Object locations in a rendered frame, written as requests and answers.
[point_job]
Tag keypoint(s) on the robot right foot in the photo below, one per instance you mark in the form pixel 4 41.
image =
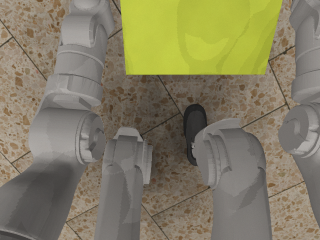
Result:
pixel 194 120

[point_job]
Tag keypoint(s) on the robot right forearm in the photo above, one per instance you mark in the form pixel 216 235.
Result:
pixel 305 20

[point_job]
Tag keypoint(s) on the carton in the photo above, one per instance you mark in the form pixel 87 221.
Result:
pixel 198 37

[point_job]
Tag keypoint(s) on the robot right thigh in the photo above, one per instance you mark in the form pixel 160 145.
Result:
pixel 241 209

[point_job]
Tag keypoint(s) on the robot left forearm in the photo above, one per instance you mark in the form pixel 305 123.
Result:
pixel 81 54

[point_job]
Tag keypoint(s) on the right robot upper arm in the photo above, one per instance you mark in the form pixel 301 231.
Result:
pixel 299 135

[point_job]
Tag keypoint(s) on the left robot upper arm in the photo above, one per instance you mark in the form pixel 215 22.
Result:
pixel 35 204

